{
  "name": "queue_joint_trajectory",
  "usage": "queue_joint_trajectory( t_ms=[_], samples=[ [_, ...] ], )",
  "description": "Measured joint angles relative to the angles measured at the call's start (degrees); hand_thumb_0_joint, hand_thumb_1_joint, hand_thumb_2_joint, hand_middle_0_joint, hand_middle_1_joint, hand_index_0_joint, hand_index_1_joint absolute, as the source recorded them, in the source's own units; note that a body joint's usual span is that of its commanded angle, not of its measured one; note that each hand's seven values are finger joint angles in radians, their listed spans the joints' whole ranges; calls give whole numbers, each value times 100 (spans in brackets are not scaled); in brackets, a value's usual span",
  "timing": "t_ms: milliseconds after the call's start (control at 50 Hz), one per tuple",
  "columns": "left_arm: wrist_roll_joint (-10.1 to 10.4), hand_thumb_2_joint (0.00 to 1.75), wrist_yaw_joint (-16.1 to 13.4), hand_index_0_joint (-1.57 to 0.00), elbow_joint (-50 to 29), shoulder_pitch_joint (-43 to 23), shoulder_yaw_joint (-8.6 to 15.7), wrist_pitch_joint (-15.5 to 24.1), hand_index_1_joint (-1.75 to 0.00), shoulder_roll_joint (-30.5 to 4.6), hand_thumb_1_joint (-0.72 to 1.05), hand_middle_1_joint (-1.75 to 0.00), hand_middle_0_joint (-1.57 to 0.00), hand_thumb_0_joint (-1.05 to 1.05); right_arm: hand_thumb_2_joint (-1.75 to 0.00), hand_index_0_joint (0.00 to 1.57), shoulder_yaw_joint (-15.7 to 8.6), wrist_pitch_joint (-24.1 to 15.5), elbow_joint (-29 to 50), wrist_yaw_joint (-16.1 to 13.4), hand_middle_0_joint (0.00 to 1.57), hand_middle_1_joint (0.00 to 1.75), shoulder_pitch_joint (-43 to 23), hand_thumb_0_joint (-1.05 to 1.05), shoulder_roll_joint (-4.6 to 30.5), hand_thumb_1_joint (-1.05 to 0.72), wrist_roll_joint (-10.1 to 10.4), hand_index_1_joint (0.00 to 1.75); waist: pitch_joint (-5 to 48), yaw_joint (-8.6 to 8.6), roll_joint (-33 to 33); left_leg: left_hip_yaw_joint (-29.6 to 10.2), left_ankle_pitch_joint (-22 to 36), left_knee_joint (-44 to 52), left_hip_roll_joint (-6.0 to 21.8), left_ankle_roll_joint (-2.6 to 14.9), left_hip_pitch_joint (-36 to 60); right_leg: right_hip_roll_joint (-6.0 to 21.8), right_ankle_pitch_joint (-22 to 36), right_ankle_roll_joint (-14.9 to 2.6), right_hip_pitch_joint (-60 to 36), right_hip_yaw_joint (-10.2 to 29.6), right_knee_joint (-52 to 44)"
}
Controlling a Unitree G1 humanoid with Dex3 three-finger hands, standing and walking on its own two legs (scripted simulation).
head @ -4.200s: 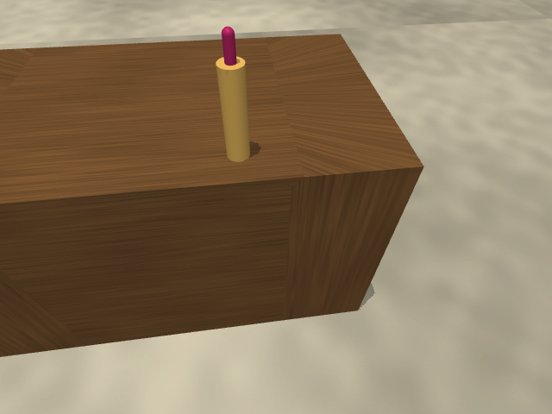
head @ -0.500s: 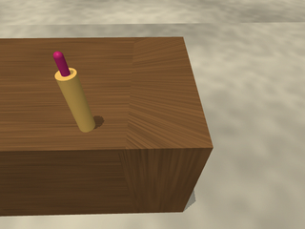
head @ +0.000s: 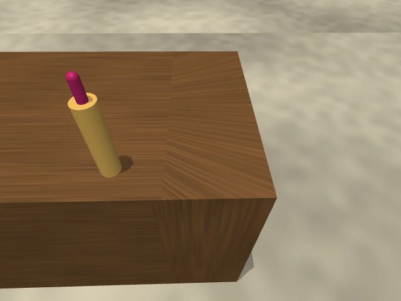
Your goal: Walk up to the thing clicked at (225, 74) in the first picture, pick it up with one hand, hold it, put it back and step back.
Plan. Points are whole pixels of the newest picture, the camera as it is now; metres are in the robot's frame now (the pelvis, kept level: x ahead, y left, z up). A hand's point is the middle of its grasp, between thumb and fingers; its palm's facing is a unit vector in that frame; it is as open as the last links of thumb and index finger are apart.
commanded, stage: stand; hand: left
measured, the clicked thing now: (94, 130) +0.43 +0.23 +0.10
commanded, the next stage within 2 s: rise first in 1.94 s
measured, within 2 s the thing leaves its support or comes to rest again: neither
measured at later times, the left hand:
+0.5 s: hand out of the picture +0.07 +0.25 -0.16, palm faces -0.02 -0.94 -0.34, open 7.4 cm
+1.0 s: hand out of the picture +0.07 +0.25 -0.16, palm faces -0.03 -0.94 -0.35, open 7.4 cm
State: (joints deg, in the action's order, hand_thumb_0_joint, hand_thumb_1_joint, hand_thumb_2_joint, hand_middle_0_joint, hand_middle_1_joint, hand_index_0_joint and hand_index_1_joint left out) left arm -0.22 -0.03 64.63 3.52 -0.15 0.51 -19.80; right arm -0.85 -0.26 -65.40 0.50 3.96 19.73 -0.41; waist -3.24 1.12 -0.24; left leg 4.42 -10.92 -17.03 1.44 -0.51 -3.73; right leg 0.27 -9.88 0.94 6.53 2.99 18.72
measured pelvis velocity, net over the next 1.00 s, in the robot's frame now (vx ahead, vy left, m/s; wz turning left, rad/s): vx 0.00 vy -0.01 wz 0.02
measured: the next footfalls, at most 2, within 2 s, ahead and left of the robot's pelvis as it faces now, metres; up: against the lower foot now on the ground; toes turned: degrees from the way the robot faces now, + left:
none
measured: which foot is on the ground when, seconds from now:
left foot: down 0.00-1.00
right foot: down 0.00-1.00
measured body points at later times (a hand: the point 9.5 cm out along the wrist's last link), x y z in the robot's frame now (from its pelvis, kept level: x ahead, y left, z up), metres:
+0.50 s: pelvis +0.00 +0.00 +0.00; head +0.00 -0.01 +0.45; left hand +0.07 +0.30 -0.13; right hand +0.07 -0.31 -0.13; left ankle -0.02 +0.12 -0.75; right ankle +0.01 -0.13 -0.75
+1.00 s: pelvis +0.00 -0.01 +0.00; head +0.01 -0.01 +0.45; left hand +0.07 +0.30 -0.13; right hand +0.07 -0.31 -0.13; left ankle -0.02 +0.12 -0.75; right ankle +0.01 -0.13 -0.75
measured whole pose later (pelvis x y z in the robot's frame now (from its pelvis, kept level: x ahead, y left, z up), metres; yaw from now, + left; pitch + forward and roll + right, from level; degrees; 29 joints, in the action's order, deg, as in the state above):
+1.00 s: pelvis +0.00 -0.01 +0.00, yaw +1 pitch -2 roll +0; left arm -0.4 0.2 64.5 6.4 -0.9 0.6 -20.1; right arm -0.5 -0.2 -65.5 0.8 6.2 20.1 -0.6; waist -2.7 0.6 0.2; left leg 3.2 -10.4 -17.0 1.8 -0.9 -4.5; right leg 0.0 -9.4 0.4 6.6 1.8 18.0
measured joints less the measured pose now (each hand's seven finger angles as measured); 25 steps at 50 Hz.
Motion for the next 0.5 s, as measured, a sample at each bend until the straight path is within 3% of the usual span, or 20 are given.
queue_joint_trajectory(
  t_ms=[500],
  samples=[
    [-4, 90, 17, -20, 47, 273, -43, -5, -30, -18, 90, -30, -20, 1, -90, 20, 29, 5, -51, 21, 21, 30, 147, 1, 25, -90, -17, 30, 32, -57, 43, -91, 67, 28, 33, -33, -50, -27, 78, -38, -18, -91, -107]
  ],
)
